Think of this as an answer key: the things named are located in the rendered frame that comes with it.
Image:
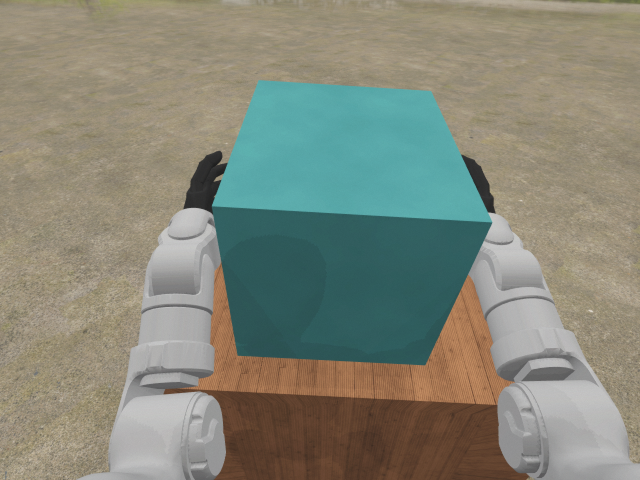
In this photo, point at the robot right forearm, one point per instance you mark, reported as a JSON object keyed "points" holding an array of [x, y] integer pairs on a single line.
{"points": [[529, 340]]}

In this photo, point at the left robot hand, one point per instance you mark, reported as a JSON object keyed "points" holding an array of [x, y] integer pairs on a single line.
{"points": [[202, 187]]}

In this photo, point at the pedestal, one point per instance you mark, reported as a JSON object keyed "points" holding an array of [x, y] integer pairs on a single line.
{"points": [[303, 419]]}

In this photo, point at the carton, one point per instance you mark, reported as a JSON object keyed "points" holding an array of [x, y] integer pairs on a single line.
{"points": [[347, 223]]}

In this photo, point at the right robot upper arm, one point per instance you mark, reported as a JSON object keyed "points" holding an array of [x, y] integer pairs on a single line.
{"points": [[563, 430]]}

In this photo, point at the left robot upper arm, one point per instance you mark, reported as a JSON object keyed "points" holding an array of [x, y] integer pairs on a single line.
{"points": [[167, 437]]}

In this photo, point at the robot left forearm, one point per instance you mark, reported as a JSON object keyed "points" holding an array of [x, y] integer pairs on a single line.
{"points": [[174, 349]]}

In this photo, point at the right robot hand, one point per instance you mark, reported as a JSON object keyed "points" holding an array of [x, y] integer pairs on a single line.
{"points": [[481, 183]]}

